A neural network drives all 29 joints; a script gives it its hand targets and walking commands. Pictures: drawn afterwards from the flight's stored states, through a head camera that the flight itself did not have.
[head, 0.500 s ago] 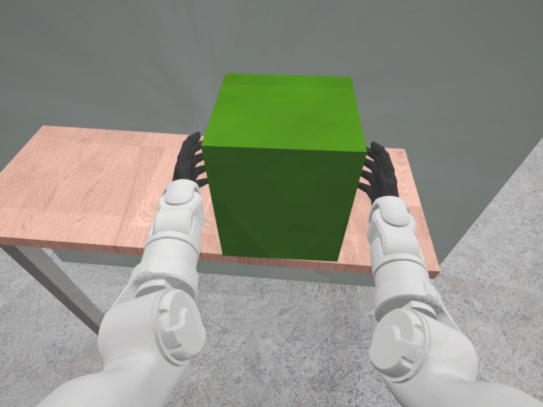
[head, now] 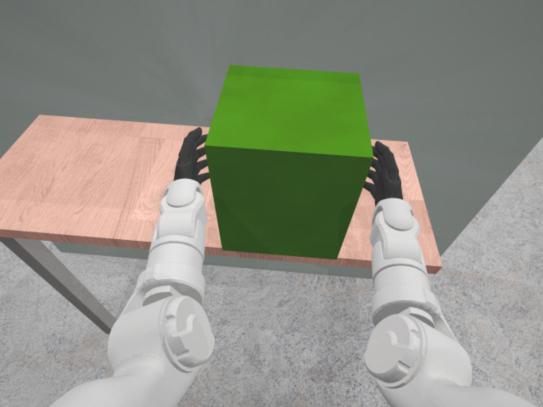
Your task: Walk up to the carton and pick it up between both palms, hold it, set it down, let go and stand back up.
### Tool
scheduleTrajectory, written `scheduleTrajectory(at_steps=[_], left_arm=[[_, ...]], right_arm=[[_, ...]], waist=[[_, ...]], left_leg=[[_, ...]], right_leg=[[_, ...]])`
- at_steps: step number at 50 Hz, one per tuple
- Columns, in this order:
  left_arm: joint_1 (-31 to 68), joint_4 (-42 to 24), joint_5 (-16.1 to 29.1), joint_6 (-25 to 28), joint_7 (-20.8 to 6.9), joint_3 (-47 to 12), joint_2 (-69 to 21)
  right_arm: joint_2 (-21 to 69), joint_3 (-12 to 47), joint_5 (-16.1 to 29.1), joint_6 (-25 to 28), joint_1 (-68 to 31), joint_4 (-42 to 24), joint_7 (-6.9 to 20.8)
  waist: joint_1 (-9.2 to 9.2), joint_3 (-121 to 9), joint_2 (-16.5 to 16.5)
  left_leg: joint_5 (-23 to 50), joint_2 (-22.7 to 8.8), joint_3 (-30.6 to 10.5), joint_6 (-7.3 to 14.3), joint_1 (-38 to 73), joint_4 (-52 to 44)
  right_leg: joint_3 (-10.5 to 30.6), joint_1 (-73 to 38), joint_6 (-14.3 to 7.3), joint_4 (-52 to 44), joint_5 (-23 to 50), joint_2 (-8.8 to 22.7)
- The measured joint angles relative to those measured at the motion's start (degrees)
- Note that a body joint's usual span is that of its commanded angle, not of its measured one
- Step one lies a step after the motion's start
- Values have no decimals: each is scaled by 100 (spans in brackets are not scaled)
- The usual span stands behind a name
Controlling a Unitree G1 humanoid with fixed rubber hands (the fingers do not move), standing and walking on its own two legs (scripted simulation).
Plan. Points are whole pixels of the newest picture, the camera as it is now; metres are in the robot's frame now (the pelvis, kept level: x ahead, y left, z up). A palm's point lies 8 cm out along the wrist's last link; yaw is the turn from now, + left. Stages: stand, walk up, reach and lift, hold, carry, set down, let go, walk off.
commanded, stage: set down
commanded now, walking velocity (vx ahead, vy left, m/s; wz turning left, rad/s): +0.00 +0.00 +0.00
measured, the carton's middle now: (286, 167) +0.48 -0.03 +0.07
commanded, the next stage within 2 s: none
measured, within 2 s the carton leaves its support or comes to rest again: neither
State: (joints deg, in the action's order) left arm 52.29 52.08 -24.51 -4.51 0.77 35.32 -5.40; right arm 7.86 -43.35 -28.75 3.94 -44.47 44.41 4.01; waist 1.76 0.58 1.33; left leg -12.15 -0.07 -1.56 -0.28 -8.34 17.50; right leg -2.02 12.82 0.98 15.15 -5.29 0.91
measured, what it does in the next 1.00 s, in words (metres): stands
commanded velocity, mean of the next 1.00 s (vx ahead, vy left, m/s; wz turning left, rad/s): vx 0.00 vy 0.00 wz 0.00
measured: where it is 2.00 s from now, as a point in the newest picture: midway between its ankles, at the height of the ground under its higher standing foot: outside the picture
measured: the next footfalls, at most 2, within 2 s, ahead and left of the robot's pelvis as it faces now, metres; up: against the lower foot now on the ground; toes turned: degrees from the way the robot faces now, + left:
none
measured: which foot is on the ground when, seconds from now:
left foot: down 0.00-1.00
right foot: down 0.00-1.00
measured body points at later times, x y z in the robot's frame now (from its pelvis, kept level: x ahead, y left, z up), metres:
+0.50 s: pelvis +0.00 +0.00 +0.00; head +0.04 +0.02 +0.45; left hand +0.45 +0.13 +0.10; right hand +0.41 -0.18 +0.10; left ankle -0.04 +0.12 -0.75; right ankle +0.02 -0.13 -0.75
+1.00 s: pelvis +0.00 -0.01 -0.01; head +0.06 +0.00 +0.43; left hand +0.48 +0.16 +0.10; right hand +0.46 -0.20 +0.09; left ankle -0.04 +0.12 -0.75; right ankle +0.02 -0.13 -0.75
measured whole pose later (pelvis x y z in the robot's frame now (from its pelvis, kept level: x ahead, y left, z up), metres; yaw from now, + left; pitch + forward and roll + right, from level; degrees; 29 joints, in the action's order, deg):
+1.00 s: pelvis +0.00 -0.01 -0.01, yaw -1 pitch +18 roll -1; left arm 65.9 83.3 9.0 5.0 7.1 3.3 12.7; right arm -11.8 -7.1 7.6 5.2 -58.7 74.6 -5.1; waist 0.6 -12.8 -0.6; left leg -15.7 -2.0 -1.3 -1.8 -30.6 28.5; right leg -1.9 33.3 -0.1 21.7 -6.2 -0.9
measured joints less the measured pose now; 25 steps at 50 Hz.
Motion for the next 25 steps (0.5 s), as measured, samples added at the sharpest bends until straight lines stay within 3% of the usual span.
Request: scheduleTrajectory(at_steps=[25], left_arm=[[10,-224,-170,60,-158,115,-8]], right_arm=[[0,149,15,9,-28,-143,64]], waist=[[-28,245,57]], left_leg=[[13,-10,97,16,128,-54]], right_leg=[[85,-79,10,-24,28,-15]])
